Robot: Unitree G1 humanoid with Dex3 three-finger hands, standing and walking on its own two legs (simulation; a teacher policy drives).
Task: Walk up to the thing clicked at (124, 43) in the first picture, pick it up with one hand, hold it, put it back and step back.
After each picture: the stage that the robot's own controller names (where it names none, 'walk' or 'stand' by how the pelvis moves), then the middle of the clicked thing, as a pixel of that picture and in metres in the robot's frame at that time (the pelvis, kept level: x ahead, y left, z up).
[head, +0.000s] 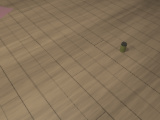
stand; (123, 47) +1.41 -0.45 -0.72
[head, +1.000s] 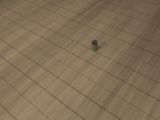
walk; (94, 46) +1.33 -0.03 -0.70
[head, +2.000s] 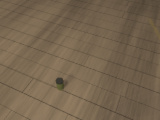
walk; (60, 83) +0.80 +0.25 -0.71
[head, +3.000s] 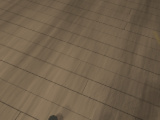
stand; out of the picture +0.43 +0.20 -0.70
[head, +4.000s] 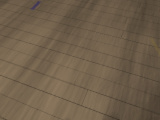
stand; out of the picture +0.39 +0.21 -0.72
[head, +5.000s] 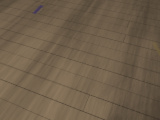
stand; out of the picture +0.36 +0.21 -0.73
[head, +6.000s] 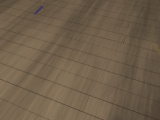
stand; out of the picture +0.36 +0.22 -0.73
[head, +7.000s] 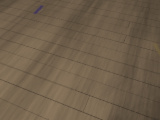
stand; out of the picture +0.35 +0.21 -0.73
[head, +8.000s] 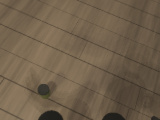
go down; (44, 91) +0.42 +0.21 -0.51
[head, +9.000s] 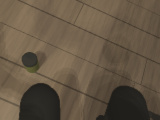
go down; (31, 63) +0.46 +0.24 -0.31
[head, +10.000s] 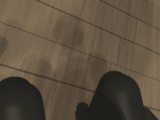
close in; out of the picture +0.44 +0.27 -0.25
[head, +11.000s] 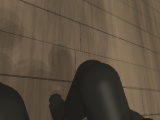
close; out of the picture +0.43 +0.30 -0.22
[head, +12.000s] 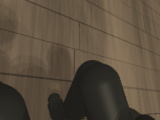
lift; out of the picture +0.42 +0.30 -0.23
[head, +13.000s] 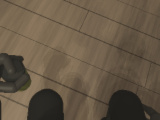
lift; (17, 76) +0.34 +0.23 -0.07
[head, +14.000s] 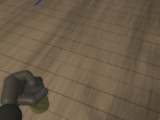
hold; (36, 96) +0.32 +0.17 +0.01
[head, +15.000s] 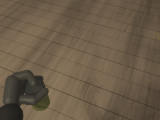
hold; (37, 94) +0.33 +0.17 -0.01
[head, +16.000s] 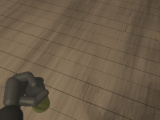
hold; (37, 96) +0.33 +0.17 -0.02
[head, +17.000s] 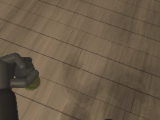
crouch; (27, 75) +0.39 +0.19 -0.07
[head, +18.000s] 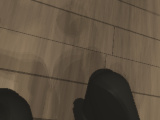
lower; out of the picture +0.49 +0.29 -0.15
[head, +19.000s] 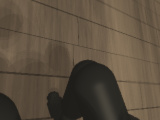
lower; out of the picture +0.43 +0.31 -0.23
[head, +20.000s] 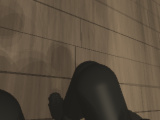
lower; out of the picture +0.43 +0.31 -0.23
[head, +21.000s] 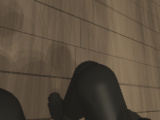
lower; out of the picture +0.43 +0.31 -0.24
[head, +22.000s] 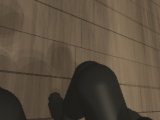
lower; out of the picture +0.43 +0.31 -0.24
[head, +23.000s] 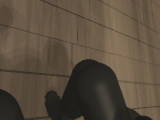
open; out of the picture +0.43 +0.31 -0.23
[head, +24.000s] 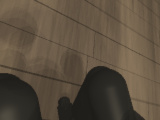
stand; out of the picture +0.43 +0.29 -0.24
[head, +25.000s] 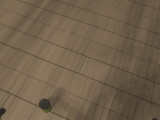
stand; (45, 105) +0.42 +0.21 -0.58
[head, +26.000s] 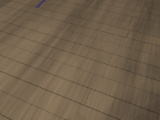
stand; out of the picture +0.39 +0.20 -0.67
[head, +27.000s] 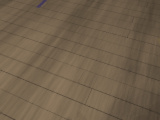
stand; out of the picture +0.40 +0.20 -0.67
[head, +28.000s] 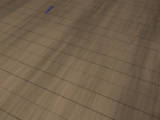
stand; out of the picture +0.41 +0.20 -0.72
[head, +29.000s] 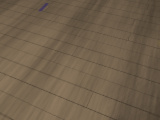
stand; out of the picture +0.38 +0.21 -0.73
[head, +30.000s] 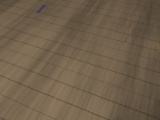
stand; out of the picture +0.37 +0.21 -0.73
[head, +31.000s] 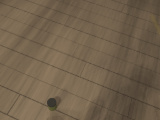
walk; (52, 104) +0.48 +0.17 -0.70
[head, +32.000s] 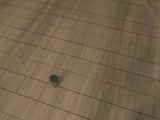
walk; (54, 81) +0.70 +0.26 -0.69
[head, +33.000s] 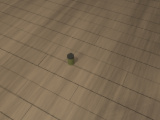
stand; (70, 59) +1.02 +0.18 -0.70
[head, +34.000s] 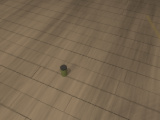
stand; (63, 70) +1.01 +0.20 -0.73
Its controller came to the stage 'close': yes
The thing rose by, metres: 0.69
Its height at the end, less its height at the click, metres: +0.00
